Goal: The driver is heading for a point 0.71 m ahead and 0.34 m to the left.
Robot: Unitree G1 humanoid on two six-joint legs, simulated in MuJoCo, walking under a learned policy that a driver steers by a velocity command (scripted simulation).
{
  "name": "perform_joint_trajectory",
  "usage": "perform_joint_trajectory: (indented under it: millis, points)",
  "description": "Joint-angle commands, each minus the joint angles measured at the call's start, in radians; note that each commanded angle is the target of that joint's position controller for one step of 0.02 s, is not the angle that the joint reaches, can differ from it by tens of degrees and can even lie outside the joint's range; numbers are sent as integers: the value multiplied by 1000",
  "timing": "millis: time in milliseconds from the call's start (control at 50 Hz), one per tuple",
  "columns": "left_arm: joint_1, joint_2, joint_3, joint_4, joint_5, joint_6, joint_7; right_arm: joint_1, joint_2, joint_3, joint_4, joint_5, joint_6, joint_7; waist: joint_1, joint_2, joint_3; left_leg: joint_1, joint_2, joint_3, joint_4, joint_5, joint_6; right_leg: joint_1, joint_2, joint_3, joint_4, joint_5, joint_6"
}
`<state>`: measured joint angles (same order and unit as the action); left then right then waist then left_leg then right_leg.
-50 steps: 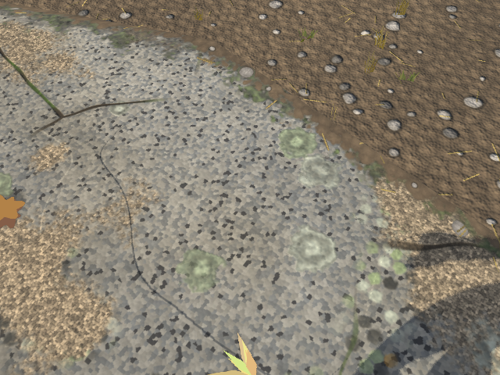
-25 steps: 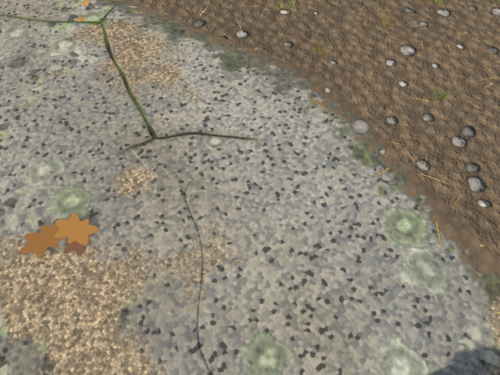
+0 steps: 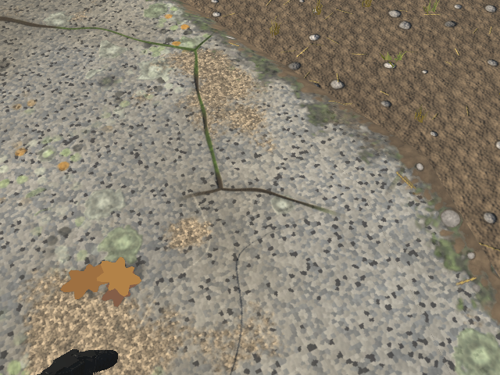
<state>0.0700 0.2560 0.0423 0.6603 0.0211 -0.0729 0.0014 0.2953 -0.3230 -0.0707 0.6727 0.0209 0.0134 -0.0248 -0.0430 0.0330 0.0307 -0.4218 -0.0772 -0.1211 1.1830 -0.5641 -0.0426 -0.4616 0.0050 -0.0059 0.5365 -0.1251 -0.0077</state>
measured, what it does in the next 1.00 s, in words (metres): steps on the spot, turning left: left foot, then right foot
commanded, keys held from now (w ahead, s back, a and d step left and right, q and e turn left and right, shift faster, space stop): q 0.78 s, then no key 0.22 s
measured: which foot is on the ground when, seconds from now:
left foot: up 0.00-0.32, down 0.34-0.78, up 0.80-1.00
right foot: down 0.00-0.34, up 0.36-0.76, down 0.78-1.00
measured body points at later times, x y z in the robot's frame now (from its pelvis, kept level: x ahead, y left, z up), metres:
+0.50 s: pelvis +0.05 +0.03 +0.01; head +0.08 +0.08 +0.46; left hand +0.12 +0.36 -0.10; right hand +0.28 -0.20 -0.05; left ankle +0.05 +0.13 -0.73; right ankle +0.09 -0.11 -0.64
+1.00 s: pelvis +0.07 +0.01 +0.02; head +0.11 +0.01 +0.47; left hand +0.03 +0.32 -0.08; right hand +0.35 -0.15 -0.08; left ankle -0.03 +0.12 -0.66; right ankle +0.13 -0.09 -0.73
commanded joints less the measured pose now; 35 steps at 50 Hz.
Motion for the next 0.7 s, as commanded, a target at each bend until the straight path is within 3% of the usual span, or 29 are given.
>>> perform_joint_trajectory:
  millis: [20,40,80,140,200,260,300,320,340,360,380,400,420,440,460,500,580,700]
  points:
    - [47,125,34,-43,2,28,18,9,-123,-42,-92,4,32,-9,36,-154,-126,-225,116,26,92,68,-38,303,-291,262,-188,236,-198]
    - [34,136,39,-36,7,29,19,19,-91,-35,-93,4,40,-9,26,-176,-101,-171,115,58,40,92,-37,231,-259,194,-223,232,-194]
    - [28,151,48,-21,9,27,21,16,-54,-26,-101,-2,42,-11,24,-190,-110,-141,118,87,-52,119,-38,228,-266,132,-243,308,-217]
    - [14,173,59,-8,-4,36,26,-27,-48,-20,-117,-9,40,0,34,-165,-163,-89,145,93,-193,208,-28,268,-308,84,-245,337,-236]
    - [-6,193,66,1,-14,51,24,-64,-59,-23,-130,-7,46,16,41,-175,-153,-9,145,123,-316,259,-7,246,-314,29,-255,225,-222]
    - [9,213,74,20,-28,59,16,-94,-74,-32,-151,-8,52,31,49,-181,-129,34,133,152,-439,256,26,275,-334,13,-228,148,-194]
    - [3,214,75,32,-45,66,15,-62,-69,-39,-143,-10,50,38,22,-165,-125,125,102,188,-608,337,64,271,-318,-23,-155,94,-144]
    - [38,188,70,49,-46,69,14,-35,-88,-50,-132,-14,48,34,19,-131,-125,205,81,177,-685,397,93,233,-284,-59,-82,24,-95]
    - [81,141,59,62,-27,74,9,-3,-163,-72,-133,-16,43,21,28,46,-115,320,194,-7,-790,631,151,103,-197,-148,121,-127,-8]
    - [54,109,42,3,15,73,9,-19,-274,-89,-170,-29,38,7,48,322,-92,405,434,-376,-824,840,336,-201,-37,-171,410,-514,90]
    - [-36,154,58,-10,4,68,17,20,-234,-79,-167,-53,16,15,-35,206,-154,362,455,-405,-843,824,414,-232,-14,12,593,-553,86]
    - [-36,165,63,-10,-20,69,19,-10,-211,-68,-158,-54,-3,18,-7,151,-140,345,407,-318,-840,785,373,-245,-31,50,641,-475,69]
    - [-9,165,67,10,-23,72,25,-66,-185,-63,-160,-35,-10,14,25,103,-127,330,353,-252,-827,739,314,-245,-45,62,628,-390,62]
    - [-1,174,72,20,-13,74,32,-108,-155,-52,-167,-18,-8,9,38,90,-124,317,325,-220,-820,732,278,-240,-51,69,602,-335,64]
    - [8,174,74,25,-7,75,33,-134,-147,-45,-174,-16,-3,3,53,99,-132,278,304,-194,-815,779,270,-191,-40,62,608,-296,72]
    - [24,154,68,30,-14,73,27,-137,-143,-42,-178,-24,3,-5,62,96,-158,270,278,-178,-810,804,272,-144,-16,57,572,-248,83]
    - [-18,118,51,20,-20,70,19,-114,-161,-52,-172,-17,13,-14,35,106,-156,288,261,-221,-792,706,271,-89,5,73,343,-224,94]
    - [-5,137,57,14,-31,57,-3,-134,-168,-57,-179,-10,26,2,26,141,-139,246,243,-361,-773,632,268,48,39,86,124,-251,69]
Velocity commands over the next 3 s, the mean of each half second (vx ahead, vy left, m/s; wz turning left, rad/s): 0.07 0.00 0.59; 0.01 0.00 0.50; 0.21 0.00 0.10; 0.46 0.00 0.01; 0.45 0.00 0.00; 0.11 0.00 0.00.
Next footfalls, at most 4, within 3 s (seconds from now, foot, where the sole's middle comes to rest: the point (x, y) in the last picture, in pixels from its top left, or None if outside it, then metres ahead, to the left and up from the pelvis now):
0.34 left None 0.09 0.14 -0.76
0.78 right None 0.17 -0.07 -0.76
1.12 left None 0.01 0.15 -0.76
1.46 right None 0.23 -0.01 -0.76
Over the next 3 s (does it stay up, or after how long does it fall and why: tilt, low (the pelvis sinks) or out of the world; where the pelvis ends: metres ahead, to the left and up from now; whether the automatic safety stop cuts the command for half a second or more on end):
stays up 0.66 0.39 0.01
